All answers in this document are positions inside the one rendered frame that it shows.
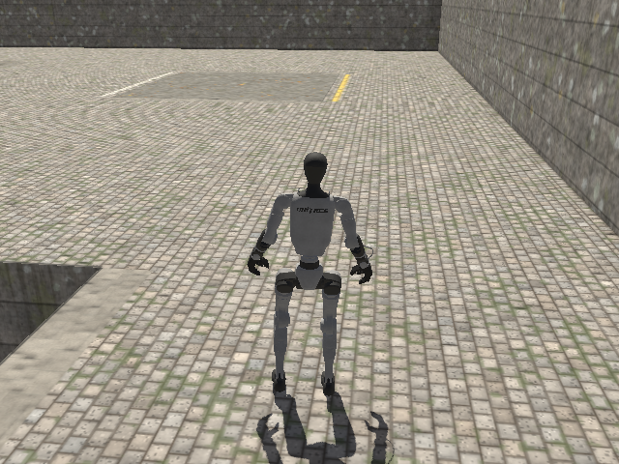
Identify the left robot forearm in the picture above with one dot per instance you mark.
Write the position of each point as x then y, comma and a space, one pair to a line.
259, 248

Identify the robot right hand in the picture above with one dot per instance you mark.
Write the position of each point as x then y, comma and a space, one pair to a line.
367, 271

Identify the right robot shin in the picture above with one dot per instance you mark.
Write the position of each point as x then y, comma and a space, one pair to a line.
329, 345

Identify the robot left hand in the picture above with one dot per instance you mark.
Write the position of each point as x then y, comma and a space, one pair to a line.
261, 262

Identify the right robot forearm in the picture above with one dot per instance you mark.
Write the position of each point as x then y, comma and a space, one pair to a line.
360, 254

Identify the right robot upper arm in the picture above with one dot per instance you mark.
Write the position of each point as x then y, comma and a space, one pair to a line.
342, 205

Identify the left robot upper arm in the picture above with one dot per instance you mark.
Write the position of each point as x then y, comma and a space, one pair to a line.
283, 201

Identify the left robot foot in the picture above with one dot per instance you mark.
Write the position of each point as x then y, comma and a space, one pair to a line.
279, 384

